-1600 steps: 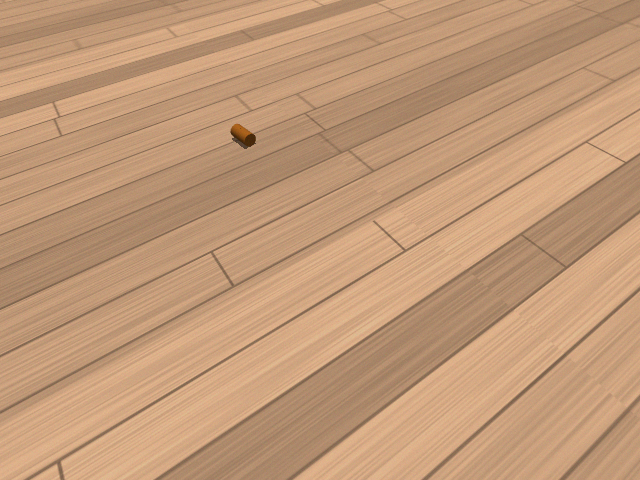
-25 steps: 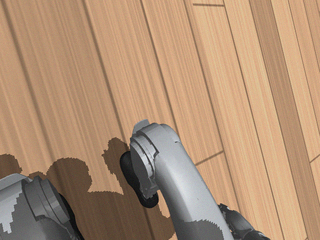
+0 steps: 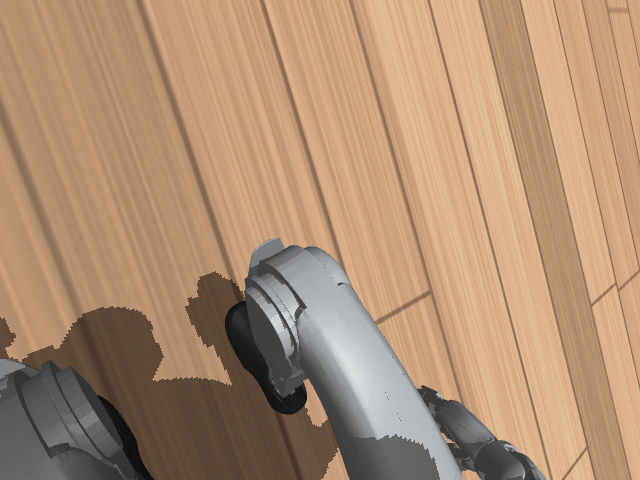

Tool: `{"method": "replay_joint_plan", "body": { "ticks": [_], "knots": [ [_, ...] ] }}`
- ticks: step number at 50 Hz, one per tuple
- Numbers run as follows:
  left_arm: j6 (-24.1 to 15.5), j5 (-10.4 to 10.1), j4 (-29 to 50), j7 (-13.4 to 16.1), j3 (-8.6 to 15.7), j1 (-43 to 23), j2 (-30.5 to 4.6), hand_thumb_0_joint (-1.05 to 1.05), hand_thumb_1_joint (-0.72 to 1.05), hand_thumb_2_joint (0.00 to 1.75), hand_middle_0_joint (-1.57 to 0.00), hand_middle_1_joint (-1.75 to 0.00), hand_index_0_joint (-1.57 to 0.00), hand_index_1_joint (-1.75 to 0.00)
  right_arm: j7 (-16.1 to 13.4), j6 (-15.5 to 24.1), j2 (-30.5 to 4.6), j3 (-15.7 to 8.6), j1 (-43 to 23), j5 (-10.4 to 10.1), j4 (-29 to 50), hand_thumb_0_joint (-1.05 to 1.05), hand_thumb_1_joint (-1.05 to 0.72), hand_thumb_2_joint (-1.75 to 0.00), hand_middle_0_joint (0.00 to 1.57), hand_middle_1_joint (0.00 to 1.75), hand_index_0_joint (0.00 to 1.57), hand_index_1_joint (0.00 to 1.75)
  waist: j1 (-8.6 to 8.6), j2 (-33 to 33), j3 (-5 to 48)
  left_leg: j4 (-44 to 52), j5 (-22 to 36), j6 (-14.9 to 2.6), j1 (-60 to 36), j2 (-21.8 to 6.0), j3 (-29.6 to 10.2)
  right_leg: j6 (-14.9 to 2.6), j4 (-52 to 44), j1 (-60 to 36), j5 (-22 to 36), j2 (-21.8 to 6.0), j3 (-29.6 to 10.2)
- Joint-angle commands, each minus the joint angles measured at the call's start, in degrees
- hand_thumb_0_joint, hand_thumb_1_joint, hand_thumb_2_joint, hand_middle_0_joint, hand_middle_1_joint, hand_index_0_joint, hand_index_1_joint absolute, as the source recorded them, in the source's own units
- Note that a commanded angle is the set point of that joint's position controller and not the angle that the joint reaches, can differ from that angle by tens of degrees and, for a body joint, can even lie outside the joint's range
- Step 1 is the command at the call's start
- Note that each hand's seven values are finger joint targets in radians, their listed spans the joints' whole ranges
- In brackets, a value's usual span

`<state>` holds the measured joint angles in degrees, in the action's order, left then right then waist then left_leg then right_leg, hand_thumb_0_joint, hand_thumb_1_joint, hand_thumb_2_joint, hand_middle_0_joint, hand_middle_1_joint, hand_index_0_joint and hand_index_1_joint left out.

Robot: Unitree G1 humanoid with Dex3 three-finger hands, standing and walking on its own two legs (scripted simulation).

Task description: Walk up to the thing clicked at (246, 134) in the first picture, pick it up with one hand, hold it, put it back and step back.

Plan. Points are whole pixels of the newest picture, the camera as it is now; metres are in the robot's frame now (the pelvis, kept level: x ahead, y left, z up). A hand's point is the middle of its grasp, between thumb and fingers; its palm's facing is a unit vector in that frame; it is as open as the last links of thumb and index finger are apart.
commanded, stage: rest palm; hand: left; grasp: from above
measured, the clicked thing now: out of the picture +0.53 +0.34 -0.28
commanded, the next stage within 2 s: close in 1.10 s
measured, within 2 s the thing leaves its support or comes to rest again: neither
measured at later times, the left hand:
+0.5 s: hand out of the picture +0.50 +0.33 -0.25, palm faces -0.45 -0.11 -0.88, open 13.4 cm
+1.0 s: hand out of the picture +0.50 +0.32 -0.26, palm faces -0.46 -0.13 -0.88, open 12.8 cm
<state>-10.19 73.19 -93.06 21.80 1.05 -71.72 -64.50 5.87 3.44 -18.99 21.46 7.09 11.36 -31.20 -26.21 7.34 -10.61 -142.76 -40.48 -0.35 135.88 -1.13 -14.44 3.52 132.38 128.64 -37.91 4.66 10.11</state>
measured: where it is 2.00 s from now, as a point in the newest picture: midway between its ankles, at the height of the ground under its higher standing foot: (207, 424)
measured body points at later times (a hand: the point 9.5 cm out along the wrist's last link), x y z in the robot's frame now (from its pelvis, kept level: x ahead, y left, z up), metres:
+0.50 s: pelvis +0.00 +0.00 +0.00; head +0.30 +0.13 +0.30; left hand +0.52 +0.33 -0.20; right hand +0.03 -0.24 -0.05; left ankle +0.06 +0.13 -0.29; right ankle +0.11 -0.12 -0.28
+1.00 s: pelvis +0.00 +0.00 +0.00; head +0.31 +0.12 +0.29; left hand +0.52 +0.33 -0.21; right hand +0.03 -0.25 -0.05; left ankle +0.06 +0.12 -0.29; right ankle +0.11 -0.12 -0.29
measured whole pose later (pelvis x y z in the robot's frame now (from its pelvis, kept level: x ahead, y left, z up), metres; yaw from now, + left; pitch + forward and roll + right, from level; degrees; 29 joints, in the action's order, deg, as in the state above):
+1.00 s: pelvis +0.00 +0.00 +0.00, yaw -1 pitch +31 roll -16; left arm -10.6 71.4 -94.1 24.5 1.1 -70.7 -66.5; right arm 6.0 5.7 -19.9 24.0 5.9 12.7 -32.4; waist -27.0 8.6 -13.4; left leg -143.6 -40.8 -0.2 135.6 -1.5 -15.6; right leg 3.7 132.4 128.3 -37.5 5.0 11.0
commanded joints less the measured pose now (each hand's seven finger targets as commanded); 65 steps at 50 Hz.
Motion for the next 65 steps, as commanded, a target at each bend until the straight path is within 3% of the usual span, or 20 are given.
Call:
{"method": "replay_joint_plan", "body": {
  "ticks": [1,7,12,14,18,21,29,31,33,36,41,43,45,48,53,54,58,60,64,65],
  "knots": [
    [-0.74,-0.90,8.09,2.66,0.92,-14.96,-13.01,0.00,-0.46,0.93,-0.14,-0.94,-0.14,-0.94,-0.41,-0.55,-19.50,-5.26,12.80,-0.08,-1.97,0.00,-0.91,-0.90,0.20,0.30,0.20,0.30,-3.33,-35.53,38.63,13.11,17.86,-0.22,-33.33,-2.79,4.18,-5.03,-10.83,-22.43,17.35,1.19,5.16],
    [-1.74,-0.68,5.94,3.32,-0.39,-14.14,-11.37,0.00,-0.45,0.93,-0.15,-0.95,-0.14,-0.95,-0.43,-0.57,-19.43,-4.40,12.18,0.40,-2.38,0.00,-0.91,-0.90,0.20,0.30,0.20,0.30,-4.19,-35.20,35.47,13.37,16.37,0.08,-32.81,-3.03,2.95,-5.17,-10.67,-19.34,15.74,1.04,5.96],
    [-2.49,-0.91,9.43,4.65,-0.42,-16.52,-12.54,0.00,-0.43,0.92,-0.16,-0.94,-0.16,-0.94,-0.61,-0.12,-20.22,-4.58,11.51,0.61,-2.15,0.00,-0.91,-0.90,0.20,0.30,0.20,0.30,-3.95,-35.94,37.49,12.78,18.41,0.03,-33.99,-3.14,3.05,-4.79,-10.51,-20.86,18.41,1.03,5.90],
    [-2.17,-0.76,4.11,4.66,-1.70,-13.19,-9.91,0.00,-0.41,0.89,-0.18,-0.92,-0.18,-0.92,-0.43,0.07,-19.48,-3.76,11.72,0.61,-3.23,0.00,-0.91,-0.90,0.20,0.30,0.20,0.30,-4.81,-33.78,33.87,13.00,16.69,0.13,-32.32,-3.19,2.46,-4.98,-10.49,-18.45,16.30,1.15,6.32],
    [-2.06,-0.49,5.47,5.92,-0.69,-14.63,-12.94,0.00,-0.40,0.89,-0.18,-0.91,-0.18,-0.91,-0.52,0.40,-19.07,-3.56,10.97,0.69,-3.12,0.00,-0.91,-0.90,0.20,0.30,0.20,0.30,-3.75,-35.17,35.97,13.69,15.27,0.03,-32.52,-3.37,2.72,-4.64,-10.54,-20.35,16.32,1.16,5.98],
    [-1.99,-0.64,4.33,6.73,-1.10,-14.15,-12.35,0.00,-0.39,0.88,-0.18,-0.93,-0.18,-0.92,-0.71,0.91,-19.84,-3.75,10.78,0.77,-2.90,0.00,-0.91,-0.90,0.20,0.30,0.20,0.30,-4.70,-33.88,34.37,13.96,13.07,-0.21,-30.35,-3.26,2.93,-4.48,-10.81,-21.02,15.39,1.29,6.04],
    [-0.37,-1.26,5.40,7.37,0.47,-15.05,-12.96,0.00,-0.38,0.85,-0.19,-0.90,-0.19,-0.90,-0.04,2.08,-18.88,-2.86,11.73,0.66,-4.02,0.00,-0.91,-0.90,0.20,0.30,0.20,0.30,-4.70,-36.44,38.03,13.07,18.94,0.29,-34.53,-3.81,2.08,-4.41,-9.97,-21.01,18.80,0.93,5.84],
    [0.21,-1.63,1.47,6.84,-0.57,-12.18,-11.54,0.00,-0.37,0.86,-0.21,-0.88,-0.21,-0.88,0.13,2.17,-19.03,-2.60,11.24,0.76,-3.67,0.00,-0.91,-0.90,0.20,0.30,0.20,0.30,-5.47,-33.09,34.30,12.47,16.63,-0.33,-29.68,-3.42,3.04,-4.30,-10.52,-22.10,17.95,1.26,5.69],
    [0.22,-1.53,3.29,6.70,0.16,-13.16,-13.47,0.00,-0.36,0.85,-0.21,-0.89,-0.21,-0.89,-0.04,2.15,-19.62,-2.58,11.05,0.73,-3.31,0.00,-0.91,-0.90,0.20,0.30,0.20,0.30,-4.71,-32.62,34.57,12.11,16.40,-0.31,-28.66,-3.30,3.42,-4.56,-10.94,-23.24,17.83,1.22,5.50],
    [0.19,-1.59,7.05,6.44,1.76,-15.37,-16.43,0.00,-0.34,0.83,-0.23,-0.87,-0.23,-0.87,-0.23,2.07,-20.06,-3.23,11.57,0.75,-3.30,0.00,-0.91,-0.91,0.20,0.30,0.20,0.30,-3.61,-36.10,39.21,12.01,18.33,-0.19,-32.49,-3.63,3.66,-4.57,-10.85,-24.63,18.95,1.28,5.24],
    [-0.04,-2.68,4.74,5.44,0.63,-12.52,-14.26,0.00,-0.30,0.82,-0.25,-0.86,-0.25,-0.86,-0.33,1.91,-20.17,-2.76,11.74,0.95,-2.89,0.00,-0.91,-0.91,0.20,0.30,0.20,0.30,-5.25,-32.13,36.54,11.67,16.08,-0.70,-28.41,-3.43,3.91,-4.15,-11.58,-26.93,18.23,1.55,5.42],
    [-0.27,-2.57,6.52,5.31,1.29,-13.73,-15.80,0.00,-0.29,0.81,-0.26,-0.85,-0.27,-0.85,-0.36,1.65,-19.82,-2.36,11.87,0.97,-2.98,0.00,-0.91,-0.91,0.20,0.30,0.20,0.30,-4.56,-33.08,38.03,11.63,16.76,-0.56,-29.00,-3.54,3.70,-4.25,-11.52,-27.56,18.69,1.44,5.47],
    [-0.30,-2.58,6.76,4.72,0.99,-13.10,-14.74,0.00,-0.29,0.79,-0.26,-0.85,-0.27,-0.84,-0.24,1.55,-19.75,-2.44,12.57,0.94,-3.32,0.00,-0.91,-0.91,0.20,0.30,0.20,0.30,-4.68,-34.42,37.53,11.75,18.38,-0.25,-30.74,-3.68,3.36,-4.46,-10.92,-26.10,19.14,1.25,5.59],
    [-0.79,-2.78,6.26,4.49,-0.25,-12.44,-13.11,0.00,-0.27,0.79,-0.27,-0.85,-0.28,-0.84,-0.29,1.57,-20.10,-2.37,11.74,1.03,-2.78,0.00,-0.91,-0.91,0.20,0.30,0.20,0.30,-5.15,-33.13,34.55,11.90,16.09,-0.16,-29.92,-3.49,3.28,-4.69,-11.37,-24.09,16.92,1.39,5.94],
    [-1.37,-2.41,5.79,5.37,0.11,-12.20,-14.51,0.00,-0.19,0.82,-0.33,-0.85,-0.34,-0.85,-0.47,1.26,-20.24,-2.30,10.95,1.17,-2.45,0.00,-0.91,-0.91,0.20,0.30,0.20,0.30,-4.45,-33.04,35.85,12.16,16.21,-0.13,-30.60,-3.66,3.09,-4.65,-11.53,-25.14,17.05,1.59,6.14],
    [-1.53,-2.05,9.21,5.54,0.54,-13.88,-15.32,0.00,-0.19,0.84,-0.33,-0.86,-0.34,-0.86,-0.40,1.33,-20.19,-2.11,11.44,1.20,-2.75,0.00,-0.91,-0.91,0.20,0.30,0.20,0.30,-4.27,-34.92,37.32,12.11,17.94,0.01,-32.82,-3.76,2.87,-4.57,-11.19,-24.59,18.21,1.38,6.13],
    [-1.25,-1.57,6.66,6.36,0.10,-13.35,-13.66,0.00,-0.20,0.76,-0.31,-0.85,-0.32,-0.83,-0.20,1.49,-20.25,-2.45,11.04,1.29,-3.26,0.00,-0.91,-0.91,0.20,0.30,0.20,0.30,-4.53,-36.48,34.93,12.40,18.31,0.62,-34.03,-4.05,1.89,-4.95,-10.45,-20.22,17.50,1.27,6.67],
    [-0.99,-1.62,3.79,6.37,-1.07,-11.37,-12.24,0.00,-0.16,0.81,-0.36,-0.84,-0.36,-0.84,-0.11,1.53,-20.06,-2.20,10.08,1.27,-2.82,0.00,-0.91,-0.91,0.20,0.30,0.20,0.30,-5.08,-34.57,33.06,12.62,16.52,0.39,-32.64,-4.00,1.96,-4.86,-10.92,-20.05,16.32,1.42,6.76],
    [-0.80,-1.14,8.66,7.02,0.29,-15.15,-14.77,0.00,-0.14,0.67,-0.34,-0.81,-0.37,-0.78,0.01,1.66,-19.75,-2.41,10.50,1.25,-3.65,0.00,-0.90,-0.90,0.20,0.30,0.20,0.30,-3.94,-38.48,37.02,13.08,18.82,0.82,-35.95,-4.39,1.58,-4.78,-10.32,-20.42,17.89,1.15,6.58],
    [-0.43,-1.42,6.49,6.77,0.04,-13.55,-13.46,0.00,-0.13,0.66,-0.34,-0.80,-0.37,-0.78,0.18,1.89,-19.90,-2.46,10.64,1.16,-3.65,0.00,-0.90,-0.90,0.20,0.30,0.20,0.30,-4.38,-37.33,35.61,12.67,19.01,0.76,-35.22,-4.23,1.49,-4.85,-10.19,-18.95,17.59,0.98,6.53]
  ]
}}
